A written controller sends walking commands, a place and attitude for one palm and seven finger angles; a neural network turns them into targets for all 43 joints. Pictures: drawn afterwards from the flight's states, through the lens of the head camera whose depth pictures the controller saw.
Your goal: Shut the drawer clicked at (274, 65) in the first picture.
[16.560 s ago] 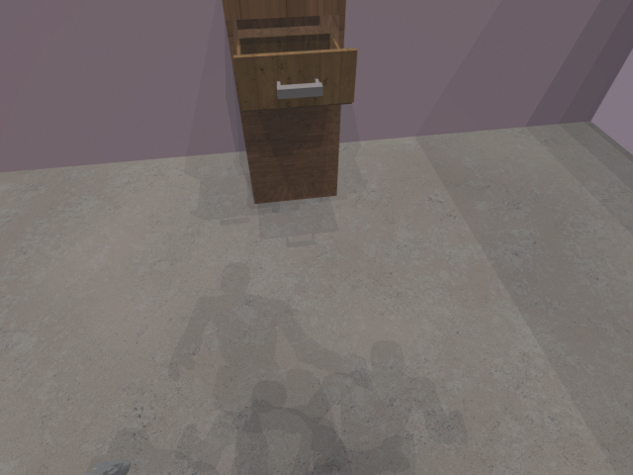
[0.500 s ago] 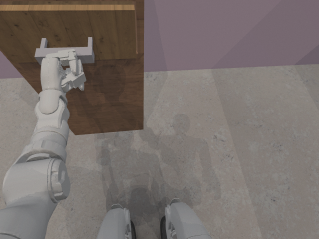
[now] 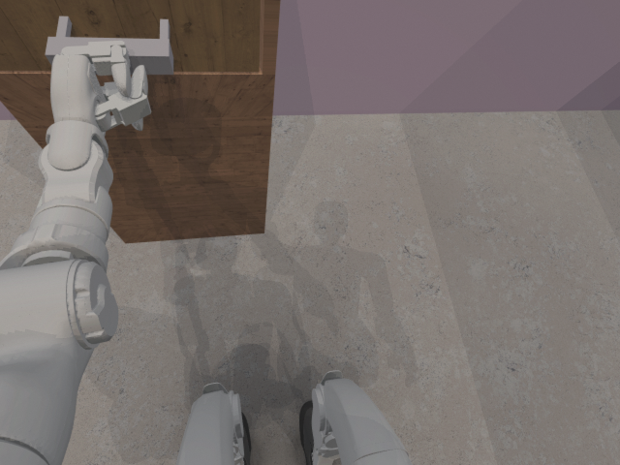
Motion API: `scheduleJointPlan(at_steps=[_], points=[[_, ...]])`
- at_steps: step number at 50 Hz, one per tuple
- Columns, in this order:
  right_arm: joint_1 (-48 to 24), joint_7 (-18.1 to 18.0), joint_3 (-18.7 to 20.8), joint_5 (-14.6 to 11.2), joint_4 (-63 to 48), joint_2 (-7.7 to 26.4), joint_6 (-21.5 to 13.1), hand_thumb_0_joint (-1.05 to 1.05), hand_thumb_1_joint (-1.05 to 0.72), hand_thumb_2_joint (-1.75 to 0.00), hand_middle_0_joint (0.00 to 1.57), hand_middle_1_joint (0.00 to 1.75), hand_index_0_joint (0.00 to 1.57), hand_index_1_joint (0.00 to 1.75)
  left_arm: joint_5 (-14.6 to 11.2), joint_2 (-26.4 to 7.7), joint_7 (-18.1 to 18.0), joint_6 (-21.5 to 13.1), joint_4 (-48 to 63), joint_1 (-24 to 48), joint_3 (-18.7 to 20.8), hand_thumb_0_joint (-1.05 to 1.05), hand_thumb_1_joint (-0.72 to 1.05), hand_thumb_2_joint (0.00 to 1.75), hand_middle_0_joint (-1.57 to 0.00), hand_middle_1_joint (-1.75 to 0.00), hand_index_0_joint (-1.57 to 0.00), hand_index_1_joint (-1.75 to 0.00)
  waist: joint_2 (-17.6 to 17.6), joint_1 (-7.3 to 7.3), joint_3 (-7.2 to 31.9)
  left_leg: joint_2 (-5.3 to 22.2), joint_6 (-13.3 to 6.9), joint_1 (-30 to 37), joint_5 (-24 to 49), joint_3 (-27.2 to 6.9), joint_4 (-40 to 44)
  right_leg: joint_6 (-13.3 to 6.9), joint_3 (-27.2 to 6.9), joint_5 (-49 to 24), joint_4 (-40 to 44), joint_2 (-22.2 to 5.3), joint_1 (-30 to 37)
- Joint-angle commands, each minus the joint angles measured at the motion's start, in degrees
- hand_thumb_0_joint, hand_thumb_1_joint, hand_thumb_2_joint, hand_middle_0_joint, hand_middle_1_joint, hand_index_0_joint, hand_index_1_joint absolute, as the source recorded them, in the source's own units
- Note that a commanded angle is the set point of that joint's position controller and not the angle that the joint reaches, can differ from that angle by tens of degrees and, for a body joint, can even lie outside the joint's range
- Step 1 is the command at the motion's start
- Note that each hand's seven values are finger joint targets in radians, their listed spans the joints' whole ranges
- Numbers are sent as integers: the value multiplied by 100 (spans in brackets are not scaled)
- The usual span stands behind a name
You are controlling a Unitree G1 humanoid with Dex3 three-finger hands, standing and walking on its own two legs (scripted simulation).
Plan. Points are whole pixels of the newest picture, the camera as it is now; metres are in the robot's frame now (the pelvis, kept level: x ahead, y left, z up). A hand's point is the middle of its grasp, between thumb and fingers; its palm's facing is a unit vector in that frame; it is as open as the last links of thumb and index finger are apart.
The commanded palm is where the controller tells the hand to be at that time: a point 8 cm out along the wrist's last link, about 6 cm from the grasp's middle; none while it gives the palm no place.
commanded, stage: pull the fist back off the drawer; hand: left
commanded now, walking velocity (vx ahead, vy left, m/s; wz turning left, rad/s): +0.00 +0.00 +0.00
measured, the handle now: (114, 41) +0.63 +0.17 +0.07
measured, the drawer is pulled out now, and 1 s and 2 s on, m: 0.00 0.00 0.00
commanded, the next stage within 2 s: draw the hand back to the body in 0.72 s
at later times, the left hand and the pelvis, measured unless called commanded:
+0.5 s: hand (144, 96) +0.55 +0.14 +0.07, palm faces +0.03 -1.00 -0.03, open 3.2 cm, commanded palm +0.52 +0.18 +0.07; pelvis +0.00 +0.01 +0.00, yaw -1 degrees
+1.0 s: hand (126, 120) +0.49 +0.15 +0.09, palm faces +0.00 -1.00 -0.05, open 3.3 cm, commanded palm +0.45 +0.20 +0.11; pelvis +0.05 +0.00 +0.04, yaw -1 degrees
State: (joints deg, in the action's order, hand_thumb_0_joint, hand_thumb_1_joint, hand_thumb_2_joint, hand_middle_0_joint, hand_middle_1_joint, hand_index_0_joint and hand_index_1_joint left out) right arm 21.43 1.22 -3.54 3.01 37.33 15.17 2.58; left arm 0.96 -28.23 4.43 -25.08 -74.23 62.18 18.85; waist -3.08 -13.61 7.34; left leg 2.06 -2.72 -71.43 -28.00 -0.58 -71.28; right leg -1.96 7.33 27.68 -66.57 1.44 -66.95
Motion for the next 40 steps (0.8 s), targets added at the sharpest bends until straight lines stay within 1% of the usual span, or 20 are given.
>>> scheduleJointPlan(at_steps=[1,5,7,9,11,13,15,18,19,21,23,24,27,29,31,33,34,35,37,40], points=[[1203,-105,329,-6,-79,1159,-122,0,-90,-90,20,30,20,30,-54,-1411,-345,-288,1390,4052,70,0,90,90,-140,-160,-140,-160,-981,-653,2786,4,24,2659,835,-647,818,84,-552,-464,957,171,352],[1214,-70,328,29,-120,1185,-159,0,-90,-90,20,30,20,30,-16,-1322,-355,-261,1402,4061,37,0,90,90,-140,-160,-140,-160,-1256,-570,2948,26,86,2973,746,-847,916,39,-445,-430,833,154,100],[1212,-37,343,30,-137,1191,-178,0,-90,-90,20,30,20,30,-35,-1185,-349,-232,1377,4003,-18,0,90,90,-140,-160,-140,-160,-1285,-561,2952,36,84,3077,679,-890,938,28,-439,-416,839,149,20],[1195,-24,333,34,-161,1217,-177,0,-90,-90,20,30,20,30,-43,-1367,-354,-203,1377,3956,135,0,90,90,-140,-160,-140,-160,-1146,-499,3016,24,78,2917,511,-862,933,40,-458,-330,850,153,162],[1177,-8,323,27,-197,1213,-171,0,-90,-90,20,30,20,30,-41,-1260,-353,-162,1316,3803,72,0,90,90,-140,-160,-140,-160,-1050,-475,2887,26,77,2812,395,-872,988,41,-454,-272,870,147,190],[1181,16,336,39,-215,1213,-187,0,-90,-90,20,30,20,30,-47,-1197,-343,-204,1463,3752,75,0,90,90,-140,-160,-140,-160,-1191,-402,2974,50,108,3056,463,-953,1049,25,-415,-319,826,145,118],[1167,42,363,28,-268,1209,-168,0,-90,-90,20,30,20,30,-89,-1172,-340,-220,1554,3377,148,0,90,90,-140,-160,-140,-160,-1124,-264,3122,58,127,3174,626,-939,1080,15,-412,-406,831,145,240],[1147,77,382,15,-311,1174,-141,0,-90,-90,20,30,20,30,-178,-1077,-333,-270,1749,3031,191,0,90,90,-140,-160,-140,-160,-1035,-167,3194,40,122,3187,924,-795,1067,24,-439,-539,897,162,525],[1143,83,388,0,-322,1170,-109,0,-90,-90,20,30,20,30,-172,-1199,-332,-276,1715,2766,317,0,90,90,-140,-160,-140,-160,-909,-54,3154,36,130,3097,925,-757,1093,16,-439,-524,912,167,671],[1121,90,401,-21,-378,1133,-82,0,-90,-90,20,30,20,30,-185,-1094,-332,-290,1820,2489,269,0,90,90,-140,-160,-140,-160,-712,-27,3104,24,103,2980,1027,-642,1095,34,-480,-594,979,173,910],[1117,115,410,-25,-407,1101,-49,0,-90,-90,20,30,20,30,-186,-964,-338,-340,1898,2222,237,0,90,90,-140,-160,-140,-160,-716,35,3017,23,111,3058,1197,-597,1140,33,-462,-698,994,182,973],[1097,122,421,-36,-436,1091,-17,0,-90,-90,20,30,20,30,-181,-1075,-341,-348,1905,1937,354,0,90,90,-140,-160,-140,-160,-702,151,2975,9,112,2974,1254,-517,1147,23,-487,-746,1020,184,1135],[1087,129,450,-61,-508,1051,39,0,-90,-90,20,30,20,30,-223,-956,-322,-382,1968,1396,366,0,90,90,-140,-160,-140,-160,-389,222,2927,-11,81,2893,1470,-402,1161,33,-531,-1003,1066,200,1469],[1043,134,481,-95,-562,1008,91,0,-90,-90,20,30,20,30,-310,-813,-252,-414,2218,1042,318,0,90,90,-140,-160,-140,-160,-379,306,2953,-26,88,2965,1749,-297,1194,43,-555,-1351,1103,198,1741],[976,159,514,-128,-651,947,128,0,-90,-90,20,30,20,30,-428,-491,-149,-447,2513,579,162,0,90,90,-140,-160,-140,-160,-311,409,3061,-51,97,3098,2066,-225,1232,37,-565,-1735,1125,210,2030],[973,150,547,-154,-567,938,161,0,-90,-90,20,30,20,30,-496,-305,-68,-472,2605,569,17,0,90,90,-140,-160,-140,-160,-356,317,2914,-27,108,3303,2309,-232,1200,50,-547,-1944,1131,209,1872],[980,139,556,-158,-512,939,181,0,-90,-90,20,30,20,30,-522,-255,-42,-458,2501,619,-22,0,90,90,-140,-160,-140,-160,-197,243,2686,-30,95,3182,2234,-229,1187,72,-549,-1917,1150,208,1840],[990,126,569,-158,-490,943,187,0,-90,-90,20,30,20,30,-518,-332,-36,-505,2642,775,3,0,90,90,-140,-160,-140,-160,-190,243,2638,-31,91,3166,2222,-235,1192,76,-561,-1929,1145,202,1863],[927,116,600,-176,-484,911,180,0,-90,-90,20,30,20,30,-563,-42,-17,-571,2815,824,-217,0,90,90,-140,-160,-140,-160,-363,214,2639,-32,106,3478,2421,-244,1182,61,-550,-2020,1142,198,1708],[871,108,632,-165,-397,884,174,0,-90,-90,20,30,20,30,-592,112,-18,-712,3081,756,-331,0,90,90,-140,-160,-140,-160,-716,299,2917,8,193,4078,3134,-345,1138,35,-485,-2254,1060,183,1535]])
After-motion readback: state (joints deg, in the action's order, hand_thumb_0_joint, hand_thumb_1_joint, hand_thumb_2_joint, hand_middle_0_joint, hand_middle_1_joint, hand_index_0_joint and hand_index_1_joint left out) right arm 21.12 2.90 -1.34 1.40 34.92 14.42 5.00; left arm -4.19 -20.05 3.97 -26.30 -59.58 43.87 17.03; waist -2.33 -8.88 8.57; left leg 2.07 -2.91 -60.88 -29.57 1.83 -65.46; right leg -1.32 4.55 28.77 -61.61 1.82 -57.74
